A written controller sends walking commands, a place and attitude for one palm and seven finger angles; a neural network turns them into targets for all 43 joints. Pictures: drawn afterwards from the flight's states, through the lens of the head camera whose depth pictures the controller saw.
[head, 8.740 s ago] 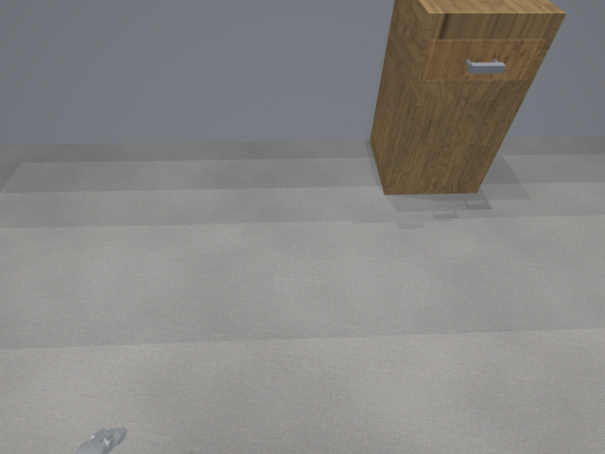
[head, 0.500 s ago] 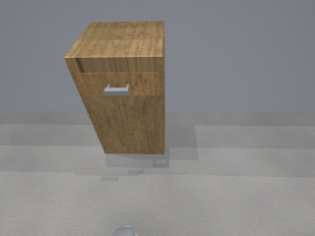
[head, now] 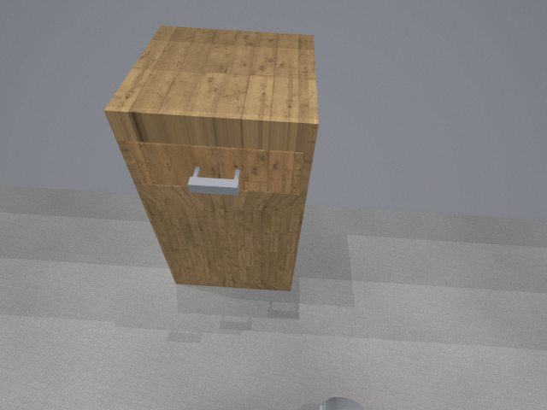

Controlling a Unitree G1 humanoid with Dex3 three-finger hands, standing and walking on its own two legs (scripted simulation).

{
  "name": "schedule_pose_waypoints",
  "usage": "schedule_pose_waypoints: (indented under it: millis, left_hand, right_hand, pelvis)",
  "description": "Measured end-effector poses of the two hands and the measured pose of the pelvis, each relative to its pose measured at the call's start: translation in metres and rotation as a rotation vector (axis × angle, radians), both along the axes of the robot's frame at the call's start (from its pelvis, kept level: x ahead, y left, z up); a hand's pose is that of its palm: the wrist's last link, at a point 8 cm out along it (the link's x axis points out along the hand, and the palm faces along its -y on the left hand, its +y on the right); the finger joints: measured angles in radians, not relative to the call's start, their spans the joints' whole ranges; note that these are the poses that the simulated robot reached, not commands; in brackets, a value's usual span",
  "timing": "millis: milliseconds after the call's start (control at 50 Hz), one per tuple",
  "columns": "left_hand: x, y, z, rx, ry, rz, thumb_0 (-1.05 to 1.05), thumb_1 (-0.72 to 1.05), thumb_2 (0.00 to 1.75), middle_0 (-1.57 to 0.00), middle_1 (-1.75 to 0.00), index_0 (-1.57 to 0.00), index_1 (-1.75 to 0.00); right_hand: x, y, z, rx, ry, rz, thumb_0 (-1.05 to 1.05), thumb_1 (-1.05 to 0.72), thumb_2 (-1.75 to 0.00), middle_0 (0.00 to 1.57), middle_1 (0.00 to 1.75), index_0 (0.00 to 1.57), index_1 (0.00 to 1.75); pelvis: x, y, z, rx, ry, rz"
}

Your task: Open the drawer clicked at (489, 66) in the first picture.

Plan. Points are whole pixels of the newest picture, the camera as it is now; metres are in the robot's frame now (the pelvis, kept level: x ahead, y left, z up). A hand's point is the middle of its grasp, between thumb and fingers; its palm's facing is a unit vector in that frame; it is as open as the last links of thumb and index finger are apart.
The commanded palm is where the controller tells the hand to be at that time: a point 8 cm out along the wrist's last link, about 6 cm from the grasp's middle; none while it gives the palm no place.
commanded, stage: take the last steps up to it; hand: left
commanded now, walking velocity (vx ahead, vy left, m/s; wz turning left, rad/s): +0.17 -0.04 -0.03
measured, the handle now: (215, 179) +0.63 +0.18 -0.11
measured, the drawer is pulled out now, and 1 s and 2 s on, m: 0.00 0.00 0.00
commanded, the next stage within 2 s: come to a stop and stand still in 0.06 s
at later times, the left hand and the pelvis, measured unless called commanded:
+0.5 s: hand (199, 380) +0.19 +0.14 -0.16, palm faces +0.03 -0.97 -0.25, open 7.2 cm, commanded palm none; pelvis +0.09 -0.04 +0.00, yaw +1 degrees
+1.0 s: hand out of the picture +0.06 +0.23 -0.17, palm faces +0.04 -0.96 -0.27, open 7.3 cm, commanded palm none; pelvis +0.06 +0.03 -0.01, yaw +0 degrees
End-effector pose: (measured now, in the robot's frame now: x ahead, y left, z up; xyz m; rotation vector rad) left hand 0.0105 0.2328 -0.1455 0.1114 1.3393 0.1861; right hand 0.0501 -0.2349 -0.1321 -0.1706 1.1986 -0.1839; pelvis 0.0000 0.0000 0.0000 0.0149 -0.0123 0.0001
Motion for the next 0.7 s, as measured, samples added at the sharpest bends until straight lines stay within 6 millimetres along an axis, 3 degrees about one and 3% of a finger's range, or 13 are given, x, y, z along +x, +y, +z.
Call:
schedule_pose_waypoints:
  millis: [60, 140, 220, 260, 360, 420, 580, 700]
  left_hand:
    - [0.059, 0.003, 0.009, 0.023, -0.100, -0.031, 0.00, 0.92, 0.90, -0.20, -0.30, -0.20, -0.29]
    - [0.125, -0.007, 0.017, 0.045, -0.173, -0.089, 0.00, 0.92, 0.90, -0.20, -0.30, -0.20, -0.29]
    - [0.174, -0.028, 0.015, 0.065, -0.209, -0.145, 0.00, 0.91, 0.90, -0.20, -0.30, -0.20, -0.29]
    - [0.187, -0.041, 0.013, 0.066, -0.215, -0.155, 0.00, 0.91, 0.90, -0.20, -0.30, -0.20, -0.29]
    - [0.189, -0.065, 0.015, 0.046, -0.170, -0.138, 0.00, 0.91, 0.89, -0.20, -0.30, -0.20, -0.29]
    - [0.185, -0.063, 0.018, 0.053, -0.161, -0.092, -0.01, 0.93, 0.89, -0.20, -0.30, -0.21, -0.30]
    - [0.152, -0.023, 0.018, 0.093, -0.110, -0.054, -0.01, 0.92, 0.89, -0.21, -0.30, -0.21, -0.30]
    - [0.117, 0.018, 0.000, 0.107, -0.095, -0.026, 0.00, 0.91, 0.89, -0.20, -0.30, -0.21, -0.30]
  right_hand:
    - [-0.013, -0.002, -0.005, 0.014, 0.088, -0.021, -0.01, -0.94, -0.90, 0.20, 0.30, 0.20, 0.30]
    - [-0.029, -0.004, -0.016, 0.055, 0.194, -0.064, 0.00, -0.92, -0.90, 0.20, 0.30, 0.20, 0.30]
    - [-0.036, -0.008, -0.033, 0.104, 0.283, -0.113, 0.00, -0.91, -0.90, 0.20, 0.30, 0.20, 0.30]
    - [-0.033, -0.011, -0.039, 0.120, 0.320, -0.126, 0.01, -0.91, -0.90, 0.20, 0.30, 0.20, 0.30]
    - [-0.004, -0.019, -0.035, 0.125, 0.331, -0.120, 0.01, -0.91, -0.90, 0.19, 0.30, 0.20, 0.30]
    - [0.020, -0.024, -0.033, 0.118, 0.299, -0.091, 0.01, -0.91, -0.90, 0.19, 0.30, 0.20, 0.30]
    - [0.078, -0.029, -0.025, 0.060, 0.145, -0.016, 0.01, -0.91, -0.90, 0.19, 0.30, 0.20, 0.30]
    - [0.094, -0.015, -0.016, -0.007, -0.013, 0.017, 0.01, -0.91, -0.90, 0.19, 0.30, 0.20, 0.30]
  pelvis:
    - [0.019, -0.003, 0.001, 0.007, 0.002, 0.003]
    - [0.047, -0.013, -0.002, 0.015, 0.000, -0.002]
    - [0.078, -0.030, -0.013, 0.026, -0.005, -0.013]
    - [0.088, -0.038, -0.016, 0.011, -0.009, -0.012]
    - [0.099, -0.046, -0.008, 0.018, -0.008, 0.003]
    - [0.097, -0.046, -0.004, 0.025, 0.001, 0.009]
    - [0.083, -0.029, -0.003, 0.022, 0.015, 0.009]
    - [0.072, 0.000, -0.017, -0.009, 0.000, 0.027]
